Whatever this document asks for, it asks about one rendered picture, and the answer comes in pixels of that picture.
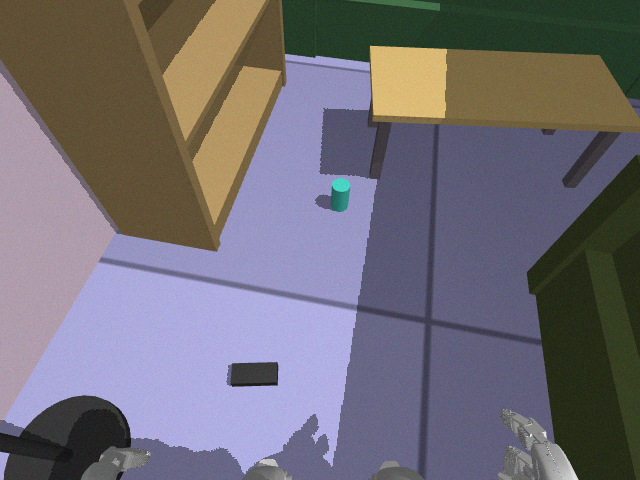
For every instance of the sofa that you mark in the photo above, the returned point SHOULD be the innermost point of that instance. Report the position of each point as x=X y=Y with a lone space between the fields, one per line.
x=345 y=29

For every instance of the armchair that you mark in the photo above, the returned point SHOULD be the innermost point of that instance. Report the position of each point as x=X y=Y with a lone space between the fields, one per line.
x=587 y=287

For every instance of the floor lamp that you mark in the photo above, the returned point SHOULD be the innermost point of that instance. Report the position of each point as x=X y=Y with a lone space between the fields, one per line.
x=63 y=441

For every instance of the left robot hand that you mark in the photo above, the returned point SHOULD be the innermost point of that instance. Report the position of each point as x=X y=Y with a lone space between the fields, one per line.
x=115 y=460

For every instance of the right robot hand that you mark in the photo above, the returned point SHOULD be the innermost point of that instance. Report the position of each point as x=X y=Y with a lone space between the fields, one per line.
x=547 y=460

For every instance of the coffee table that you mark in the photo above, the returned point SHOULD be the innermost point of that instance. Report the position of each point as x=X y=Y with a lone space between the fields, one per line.
x=546 y=91

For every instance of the bookshelf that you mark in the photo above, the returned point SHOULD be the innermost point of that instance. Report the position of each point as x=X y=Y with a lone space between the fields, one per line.
x=159 y=104

